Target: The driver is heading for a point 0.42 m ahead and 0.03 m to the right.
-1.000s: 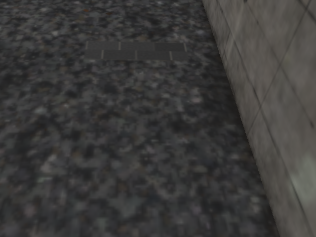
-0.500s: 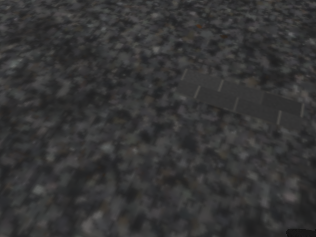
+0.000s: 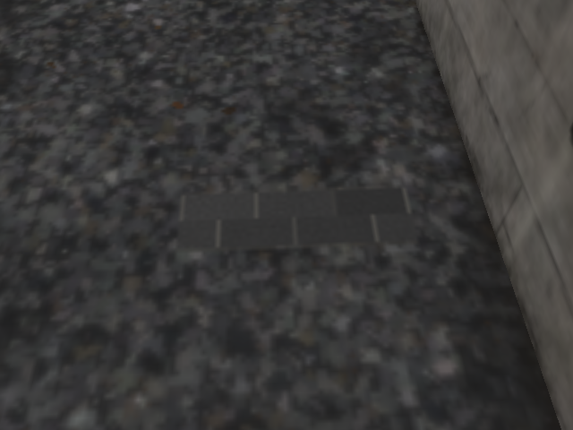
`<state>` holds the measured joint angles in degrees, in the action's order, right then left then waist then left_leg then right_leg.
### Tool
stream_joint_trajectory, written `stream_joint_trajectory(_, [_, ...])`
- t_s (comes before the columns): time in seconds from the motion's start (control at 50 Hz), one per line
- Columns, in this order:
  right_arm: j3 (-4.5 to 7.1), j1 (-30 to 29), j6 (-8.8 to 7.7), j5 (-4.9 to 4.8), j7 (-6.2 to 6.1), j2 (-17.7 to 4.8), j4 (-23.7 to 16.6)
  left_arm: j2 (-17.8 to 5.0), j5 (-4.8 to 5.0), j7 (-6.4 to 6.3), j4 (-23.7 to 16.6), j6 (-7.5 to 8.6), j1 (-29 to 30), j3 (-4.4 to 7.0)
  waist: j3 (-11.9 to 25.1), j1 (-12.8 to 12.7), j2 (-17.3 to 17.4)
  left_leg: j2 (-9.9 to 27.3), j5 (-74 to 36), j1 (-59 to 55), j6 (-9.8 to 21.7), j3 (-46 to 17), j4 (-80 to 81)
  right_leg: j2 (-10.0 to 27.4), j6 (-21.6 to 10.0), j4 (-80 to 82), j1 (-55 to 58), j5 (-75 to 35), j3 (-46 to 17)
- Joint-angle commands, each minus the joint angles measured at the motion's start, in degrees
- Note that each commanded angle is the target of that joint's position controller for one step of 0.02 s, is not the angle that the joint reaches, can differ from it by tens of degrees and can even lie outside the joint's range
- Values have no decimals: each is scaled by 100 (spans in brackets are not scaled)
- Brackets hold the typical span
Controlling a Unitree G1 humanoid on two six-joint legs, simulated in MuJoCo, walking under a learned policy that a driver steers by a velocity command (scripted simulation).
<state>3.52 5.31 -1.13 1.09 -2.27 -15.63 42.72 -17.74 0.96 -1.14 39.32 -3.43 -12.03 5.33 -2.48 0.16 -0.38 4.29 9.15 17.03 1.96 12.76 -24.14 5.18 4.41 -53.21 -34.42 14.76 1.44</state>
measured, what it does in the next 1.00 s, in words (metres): steps on the spot: right foot, then left foot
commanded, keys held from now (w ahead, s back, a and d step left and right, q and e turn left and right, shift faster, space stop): e+shift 0.18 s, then shift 0.08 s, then q+shift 0.56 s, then shift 0.18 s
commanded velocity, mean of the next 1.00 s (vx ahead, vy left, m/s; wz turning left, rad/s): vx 0.01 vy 0.00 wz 0.08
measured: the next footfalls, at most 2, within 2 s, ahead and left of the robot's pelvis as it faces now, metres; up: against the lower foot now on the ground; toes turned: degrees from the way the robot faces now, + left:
right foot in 0.12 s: +0.07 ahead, -0.15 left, +0.00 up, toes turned -12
left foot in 0.56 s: +0.10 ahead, +0.07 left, +0.00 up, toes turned -7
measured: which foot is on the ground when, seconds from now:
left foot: down 0.00-0.12, up 0.14-0.54, down 0.56-0.98, up 1.00-1.00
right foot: up 0.00-0.10, down 0.12-0.58, up 0.60-0.96, down 0.98-1.00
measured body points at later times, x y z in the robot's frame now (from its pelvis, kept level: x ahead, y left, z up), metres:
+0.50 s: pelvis +0.04 -0.03 -0.01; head +0.05 -0.05 +0.44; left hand +0.28 +0.15 -0.09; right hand +0.11 -0.33 -0.12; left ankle +0.08 +0.09 -0.72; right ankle +0.04 -0.14 -0.74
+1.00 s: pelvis +0.04 -0.04 -0.01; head +0.06 -0.03 +0.44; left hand +0.15 +0.26 -0.10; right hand +0.27 -0.29 -0.08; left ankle +0.06 +0.08 -0.74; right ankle +0.07 -0.15 -0.74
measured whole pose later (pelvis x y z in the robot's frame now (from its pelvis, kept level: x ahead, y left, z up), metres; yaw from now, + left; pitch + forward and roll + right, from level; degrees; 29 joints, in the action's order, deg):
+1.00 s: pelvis +0.04 -0.04 -0.01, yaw +10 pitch +2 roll -1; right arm 4.9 6.6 3.5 -1.6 -2.2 -18.9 35.1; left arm -16.0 -0.7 -0.2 40.1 1.1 -8.2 4.2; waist -1.0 -0.4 1.9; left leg -7.7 15.8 21.3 1.0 -15.7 -34.2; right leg -3.8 -0.1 -27.2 -16.2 11.8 -4.2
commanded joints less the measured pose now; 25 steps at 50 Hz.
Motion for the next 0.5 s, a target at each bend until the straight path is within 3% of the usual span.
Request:
stream_joint_trajectory(0.02, [233,-414,-66,-121,32,-853,-375,-182,16,184,-463,-55,-165,29,841,-103,763,1646,-1195,-533,968,-690,718,15,-229,690,862,-131,135])
stream_joint_trajectory(0.08, [321,-338,-44,-258,119,-1003,-285,-295,12,280,-626,-145,-80,108,801,-171,718,1762,-1040,-854,621,-531,227,-114,-556,1644,1266,-40,337])
stream_joint_trajectory(0.1, [317,-232,-23,-293,136,-940,-226,-374,7,224,-598,-152,-140,165,759,-203,601,1621,-880,-799,370,-339,-134,-269,-700,2140,1593,-180,427])
stream_joint_trajectory(0.12, [325,144,-13,-216,196,-867,-65,-693,-79,131,-548,-148,-409,280,773,-258,118,1233,-458,-420,-23,-70,-896,-286,-915,2613,2254,-1141,61])
stream_joint_trajectory(0.14, [265,115,-1,29,223,-670,-257,-1507,-71,-4,-575,-107,-826,504,685,-258,-1572,470,1550,1257,-621,423,-2862,992,-1498,2959,3340,-3878,-1872])
stream_joint_trajectory(0.16, [195,-209,-38,167,159,-496,-604,-1757,-320,-6,-750,48,-570,454,959,-137,-2167,-214,3108,2539,-916,-673,-4320,1717,-2574,3147,3443,-4043,-3409])
stream_joint_trajectory(0.18, [267,-610,-39,54,104,-764,-722,-1431,-291,73,-697,214,-661,417,1142,-472,-1200,-250,2800,2709,-809,-1427,-4853,1442,-2496,3275,3483,-3173,-3010])
stream_joint_trajectory(0.2, [234,-763,-55,-45,58,-691,-788,-1290,-225,50,-701,315,-517,353,1031,-366,-812,-258,2343,2905,-636,-1552,-4892,1247,-2214,3278,3497,-2887,-2592])
stream_joint_trajectory(0.22, [245,-544,-48,-24,-16,-693,-654,-1101,-115,-6,-750,318,-150,285,1006,-178,-415,-132,1877,2873,-578,-1638,-4670,1042,-1900,3174,3384,-2783,-2199])
stream_joint_trajectory(0.24, [277,-415,-31,19,-32,-845,-657,-870,-93,-40,-832,279,190,164,1034,-52,-521,-168,1590,2595,-525,-1616,-4491,956,-1805,3092,3124,-2965,-1985])
stream_joint_trajectory(0.28, [257,-166,-7,2,23,-777,-595,-643,-197,-97,-864,253,310,-3,1303,56,-622,-317,1309,2076,-534,-1490,-4603,874,-1818,3045,2935,-3450,-1698])
stream_joint_trajectory(0.32, [182,-27,60,-85,71,-627,-538,-518,-312,-94,-784,308,301,-132,1370,38,-472,-324,1105,1739,-599,-1437,-4116,828,-1755,3017,2845,-3345,-1376])
stream_joint_trajectory(0.38, [-9,84,124,-70,189,-193,-481,-147,-375,-91,-549,342,355,-328,1200,6,-678,-159,812,681,-639,-1429,-2576,625,-1562,3107,2315,-2205,-906])
stream_joint_trajectory(0.4, [-8,51,135,-86,232,-253,-490,-231,-405,-83,-499,341,346,-321,1037,-68,-810,-209,785,394,-638,-1332,-2291,643,-1563,3202,2101,-1705,-900])
stream_joint_trajectory(0.44, [101,-67,146,-142,268,-673,-609,-625,-400,-81,-446,314,364,-218,602,-188,-949,-360,945,347,-564,-1119,-2027,822,-1616,3310,1915,-941,-1101])
stream_joint_trajectory(0.46, [122,41,126,-170,263,-742,-613,-723,-292,-107,-415,285,343,-171,447,-198,-1049,-353,988,480,-490,-1066,-1917,938,-1652,3327,2003,-720,-1243])
stream_joint_trajectory(0.5, [135,80,76,-179,293,-765,-653,-784,-201,-168,-376,234,362,-132,264,-183,-905,-394,991,576,-329,-923,-1519,1090,-1595,3133,2190,-1078,-1325])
